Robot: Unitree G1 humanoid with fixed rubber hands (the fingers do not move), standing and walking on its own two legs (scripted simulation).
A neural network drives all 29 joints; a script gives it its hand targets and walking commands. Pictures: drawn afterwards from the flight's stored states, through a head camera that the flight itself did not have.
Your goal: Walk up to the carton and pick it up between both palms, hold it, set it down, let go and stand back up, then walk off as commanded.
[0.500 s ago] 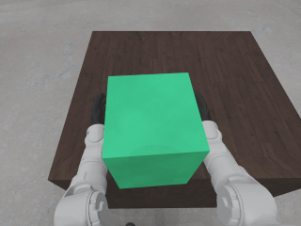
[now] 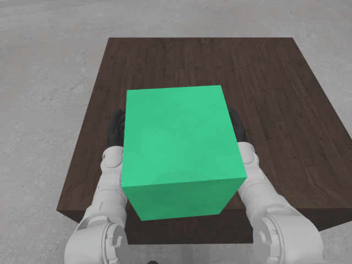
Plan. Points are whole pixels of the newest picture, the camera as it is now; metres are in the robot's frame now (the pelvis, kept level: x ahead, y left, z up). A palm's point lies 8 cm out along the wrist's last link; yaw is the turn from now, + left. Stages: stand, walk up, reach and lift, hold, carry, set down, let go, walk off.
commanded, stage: reach and lift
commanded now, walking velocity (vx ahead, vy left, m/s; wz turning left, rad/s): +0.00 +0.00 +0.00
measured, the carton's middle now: (177, 158) +0.35 +0.04 +0.02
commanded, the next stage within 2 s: none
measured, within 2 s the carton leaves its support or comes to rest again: leaves its support in 0.12 s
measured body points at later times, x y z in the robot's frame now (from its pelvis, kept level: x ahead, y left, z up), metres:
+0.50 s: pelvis -0.02 +0.00 +0.00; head +0.03 +0.01 +0.45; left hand +0.38 +0.18 +0.04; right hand +0.40 -0.12 +0.06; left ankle +0.05 +0.14 -0.73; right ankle -0.03 -0.06 -0.73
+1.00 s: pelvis -0.01 -0.01 +0.00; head +0.02 +0.01 +0.45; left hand +0.38 +0.17 +0.05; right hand +0.39 -0.12 +0.06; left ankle +0.05 +0.14 -0.73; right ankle -0.03 -0.06 -0.73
